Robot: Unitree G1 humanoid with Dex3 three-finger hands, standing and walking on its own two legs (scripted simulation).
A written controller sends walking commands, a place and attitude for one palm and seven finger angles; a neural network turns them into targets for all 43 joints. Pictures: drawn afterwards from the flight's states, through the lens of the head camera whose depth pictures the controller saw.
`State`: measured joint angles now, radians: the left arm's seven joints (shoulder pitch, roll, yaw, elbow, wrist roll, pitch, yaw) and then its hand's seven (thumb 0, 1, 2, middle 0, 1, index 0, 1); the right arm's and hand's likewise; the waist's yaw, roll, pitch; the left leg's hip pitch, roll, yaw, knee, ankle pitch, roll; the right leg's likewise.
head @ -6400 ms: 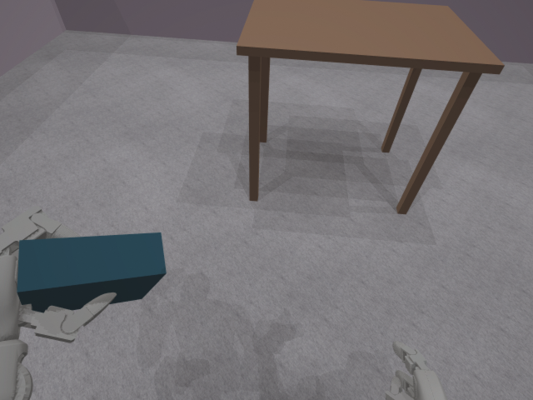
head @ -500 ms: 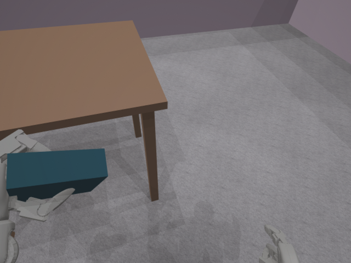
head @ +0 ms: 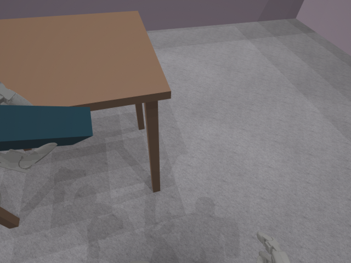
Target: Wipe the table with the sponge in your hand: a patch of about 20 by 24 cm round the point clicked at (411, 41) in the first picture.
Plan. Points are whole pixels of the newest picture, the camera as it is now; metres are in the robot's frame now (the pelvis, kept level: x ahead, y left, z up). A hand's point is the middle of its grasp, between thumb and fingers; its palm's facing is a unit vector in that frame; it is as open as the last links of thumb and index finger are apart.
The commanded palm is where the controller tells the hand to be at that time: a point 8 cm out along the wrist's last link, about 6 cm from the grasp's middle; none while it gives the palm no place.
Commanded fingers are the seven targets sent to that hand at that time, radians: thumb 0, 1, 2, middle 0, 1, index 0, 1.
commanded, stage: look again from close up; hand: left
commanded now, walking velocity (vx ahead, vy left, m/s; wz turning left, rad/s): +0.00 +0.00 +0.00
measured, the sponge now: (54, 129) +0.28 +0.25 +0.19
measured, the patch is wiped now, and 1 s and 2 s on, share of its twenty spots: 0.00 0.00 0.00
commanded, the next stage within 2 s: shuffle to correct the standing spot in 0.20 s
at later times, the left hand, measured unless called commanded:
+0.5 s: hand (32, 127) +0.29 +0.29 +0.18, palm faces +0.40 -0.83 -0.39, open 9.2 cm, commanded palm +0.23 +0.33 +0.19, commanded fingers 0.00 0.10 1.30 -1.20 -1.60 -1.20 -1.60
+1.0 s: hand (50, 82) +0.41 +0.32 +0.18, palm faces +0.37 -0.82 -0.43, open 9.2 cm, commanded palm +0.34 +0.35 +0.19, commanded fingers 0.00 0.10 1.30 -1.20 -1.60 -1.20 -1.60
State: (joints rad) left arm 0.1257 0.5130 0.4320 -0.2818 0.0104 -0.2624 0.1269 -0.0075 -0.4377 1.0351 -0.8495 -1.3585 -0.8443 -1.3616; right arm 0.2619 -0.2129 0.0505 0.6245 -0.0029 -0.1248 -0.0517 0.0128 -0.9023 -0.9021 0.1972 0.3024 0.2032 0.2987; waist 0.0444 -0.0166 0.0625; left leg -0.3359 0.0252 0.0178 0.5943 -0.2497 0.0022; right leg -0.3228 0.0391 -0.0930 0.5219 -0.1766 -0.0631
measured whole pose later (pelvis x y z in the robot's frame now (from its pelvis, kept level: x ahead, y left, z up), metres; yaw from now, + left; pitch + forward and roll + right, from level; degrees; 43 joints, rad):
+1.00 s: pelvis +0.16 +0.09 -0.01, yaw -5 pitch -1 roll +1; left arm 0.39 0.39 0.43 -0.49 -0.02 -0.22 0.12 0.00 -0.42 1.04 -0.83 -1.38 -0.82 -1.39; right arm 0.19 -0.17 0.01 0.59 0.00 -0.10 -0.01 0.01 -0.90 -0.90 0.20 0.30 0.20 0.30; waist 0.01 -0.02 0.06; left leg -0.25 -0.03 0.09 0.65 -0.38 0.06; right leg -0.48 -0.01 -0.03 1.15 -0.49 -0.01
